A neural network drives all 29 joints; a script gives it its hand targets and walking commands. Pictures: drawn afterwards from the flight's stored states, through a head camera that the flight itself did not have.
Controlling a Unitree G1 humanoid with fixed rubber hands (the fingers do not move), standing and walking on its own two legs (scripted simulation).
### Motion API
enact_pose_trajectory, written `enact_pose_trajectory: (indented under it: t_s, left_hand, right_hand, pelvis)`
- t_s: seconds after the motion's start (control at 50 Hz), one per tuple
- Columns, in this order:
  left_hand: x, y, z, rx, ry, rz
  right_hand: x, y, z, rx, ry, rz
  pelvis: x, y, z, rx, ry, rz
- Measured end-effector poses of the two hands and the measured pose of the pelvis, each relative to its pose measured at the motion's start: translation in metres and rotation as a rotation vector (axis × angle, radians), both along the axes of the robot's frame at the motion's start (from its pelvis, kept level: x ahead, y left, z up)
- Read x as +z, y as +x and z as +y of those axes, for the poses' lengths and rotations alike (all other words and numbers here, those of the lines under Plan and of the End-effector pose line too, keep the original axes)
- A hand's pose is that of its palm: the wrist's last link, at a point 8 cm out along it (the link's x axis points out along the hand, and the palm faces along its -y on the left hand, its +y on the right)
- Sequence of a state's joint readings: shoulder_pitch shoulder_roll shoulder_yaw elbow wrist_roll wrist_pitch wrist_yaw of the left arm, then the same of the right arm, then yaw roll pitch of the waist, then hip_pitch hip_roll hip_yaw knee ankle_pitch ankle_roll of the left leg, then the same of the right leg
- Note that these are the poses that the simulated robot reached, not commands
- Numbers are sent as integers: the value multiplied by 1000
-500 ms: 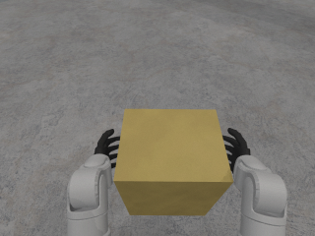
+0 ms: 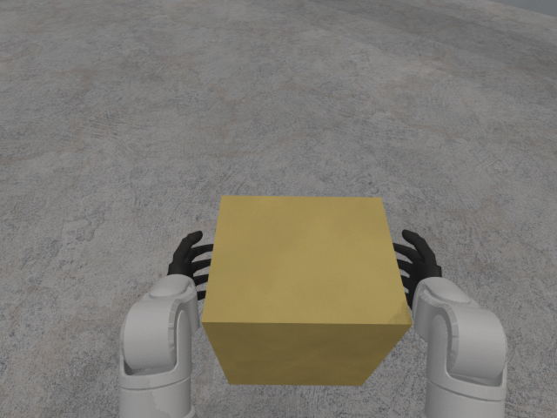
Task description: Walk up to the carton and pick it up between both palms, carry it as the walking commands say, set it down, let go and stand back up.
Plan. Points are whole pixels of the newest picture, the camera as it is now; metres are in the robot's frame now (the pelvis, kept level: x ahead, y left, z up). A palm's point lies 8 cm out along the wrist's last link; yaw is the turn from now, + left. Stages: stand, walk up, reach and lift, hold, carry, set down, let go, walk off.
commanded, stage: carry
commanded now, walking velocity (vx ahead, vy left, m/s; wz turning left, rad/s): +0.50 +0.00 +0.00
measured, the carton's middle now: (298, 299) +0.29 +0.00 +0.01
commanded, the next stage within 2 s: none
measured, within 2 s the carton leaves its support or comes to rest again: neither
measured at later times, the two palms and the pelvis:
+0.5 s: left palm (204, 169) +0.49 +0.17 +0.08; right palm (383, 169) +0.50 -0.14 +0.09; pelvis +0.22 +0.01 +0.00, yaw +1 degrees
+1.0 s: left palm (229, 92) +0.76 +0.16 +0.07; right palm (363, 93) +0.77 -0.14 +0.08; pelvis +0.49 +0.00 -0.01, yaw +1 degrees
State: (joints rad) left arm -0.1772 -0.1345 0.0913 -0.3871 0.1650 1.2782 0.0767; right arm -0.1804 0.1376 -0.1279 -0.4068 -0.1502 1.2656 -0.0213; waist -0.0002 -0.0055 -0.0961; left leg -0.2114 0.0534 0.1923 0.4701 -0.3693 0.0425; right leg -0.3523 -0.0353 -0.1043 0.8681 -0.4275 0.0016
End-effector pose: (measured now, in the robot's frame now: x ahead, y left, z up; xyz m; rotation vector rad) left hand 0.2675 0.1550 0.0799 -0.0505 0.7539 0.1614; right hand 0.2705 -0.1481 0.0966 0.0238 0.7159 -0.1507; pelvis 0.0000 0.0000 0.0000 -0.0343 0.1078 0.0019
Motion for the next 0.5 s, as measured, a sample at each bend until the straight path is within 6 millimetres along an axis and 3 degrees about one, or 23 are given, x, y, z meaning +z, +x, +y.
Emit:
enact_pose_trajectory:
  t_s: [0.1, 0.22, 0.28, 0.4, 0.5]
  left_hand:
    - [-4, 36, -2, 0, -7, 19]
    - [-11, 93, -14, 13, 18, 11]
    - [-9, 116, -19, 4, 33, 36]
    - [5, 167, -9, 14, 44, 29]
    - [1, 220, 10, 12, 24, 4]
  right_hand:
    - [-2, 36, -2, -1, -7, 20]
    - [-18, 96, -15, 10, 18, 13]
    - [-18, 120, -19, 1, 35, 37]
    - [-8, 173, -9, 13, 45, 28]
    - [-5, 226, 10, 11, 26, 3]
  pelvis:
    - [2, 36, -2, -1, -6, -8]
    - [-11, 93, -15, 6, 18, -3]
    - [-4, 118, -18, 11, 30, -16]
    - [6, 170, -9, 24, 40, -23]
    - [-2, 224, 9, 24, 20, -15]
